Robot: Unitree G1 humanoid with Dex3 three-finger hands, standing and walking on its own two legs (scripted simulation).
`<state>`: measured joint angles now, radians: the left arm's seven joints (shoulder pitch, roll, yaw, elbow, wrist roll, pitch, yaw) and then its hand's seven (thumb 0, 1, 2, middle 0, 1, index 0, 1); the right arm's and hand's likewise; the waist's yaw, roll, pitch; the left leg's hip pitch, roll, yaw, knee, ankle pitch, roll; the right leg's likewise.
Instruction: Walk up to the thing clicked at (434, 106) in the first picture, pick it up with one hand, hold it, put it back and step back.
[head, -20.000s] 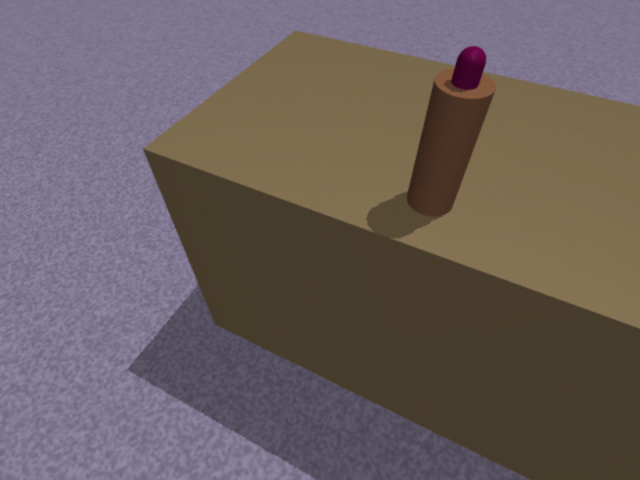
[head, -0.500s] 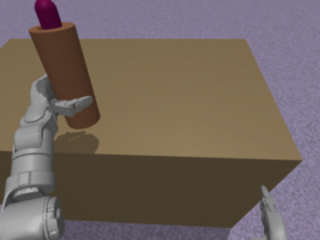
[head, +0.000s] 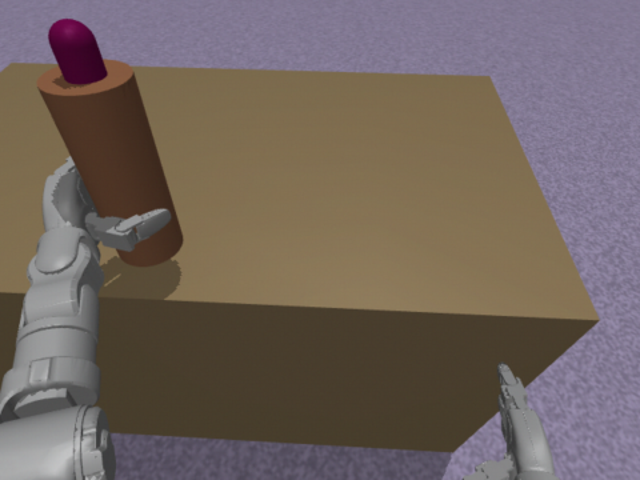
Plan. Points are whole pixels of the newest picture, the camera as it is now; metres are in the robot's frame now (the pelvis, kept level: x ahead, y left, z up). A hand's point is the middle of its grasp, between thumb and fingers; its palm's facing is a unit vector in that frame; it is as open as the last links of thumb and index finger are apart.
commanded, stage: loosen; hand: left
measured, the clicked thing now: (117, 156) +0.44 +0.21 +0.20
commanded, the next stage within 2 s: lower in 0.22 s
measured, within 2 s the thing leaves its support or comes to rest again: rests again in 1.00 s
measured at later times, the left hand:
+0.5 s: hand (127, 190) +0.44 +0.22 +0.14, palm faces +0.23 -0.97 +0.00, open 11.4 cm
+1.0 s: hand (130, 182) +0.45 +0.21 +0.15, palm faces +0.22 -0.97 -0.01, open 15.6 cm
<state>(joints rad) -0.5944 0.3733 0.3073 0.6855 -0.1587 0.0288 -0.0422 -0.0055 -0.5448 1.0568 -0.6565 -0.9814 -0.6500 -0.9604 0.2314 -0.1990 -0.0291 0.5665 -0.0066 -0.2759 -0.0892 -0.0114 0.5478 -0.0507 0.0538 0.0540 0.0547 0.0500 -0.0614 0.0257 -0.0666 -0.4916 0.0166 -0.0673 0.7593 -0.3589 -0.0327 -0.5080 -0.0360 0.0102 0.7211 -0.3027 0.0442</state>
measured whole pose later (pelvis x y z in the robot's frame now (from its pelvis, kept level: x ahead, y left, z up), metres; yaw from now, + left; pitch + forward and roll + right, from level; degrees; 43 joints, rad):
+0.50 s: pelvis +0.01 +0.01 +0.00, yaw -1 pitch +6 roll -1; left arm -0.61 0.35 0.31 0.73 -0.16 -0.06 -0.01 -0.01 -0.46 0.71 -0.77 -0.83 -0.76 -0.80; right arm 0.30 -0.21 -0.05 0.44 0.01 -0.13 -0.07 -0.01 0.52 -0.05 0.05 0.05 0.05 0.05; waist -0.05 0.02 -0.09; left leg -0.50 0.02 -0.05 0.77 -0.39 -0.03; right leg -0.52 -0.03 0.03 0.73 -0.32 0.05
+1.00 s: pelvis +0.00 +0.00 +0.00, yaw -2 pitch +7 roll +0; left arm -0.69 0.39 0.34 0.81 -0.13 -0.09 -0.02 0.00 -0.59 0.24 -0.40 -0.34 -0.41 -0.34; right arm 0.30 -0.22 -0.06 0.43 0.01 -0.10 -0.05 -0.01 0.53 -0.05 0.05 0.05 0.05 0.05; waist -0.06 0.01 -0.07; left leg -0.53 0.02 -0.04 0.76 -0.36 -0.03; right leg -0.56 -0.03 0.04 0.73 -0.29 0.05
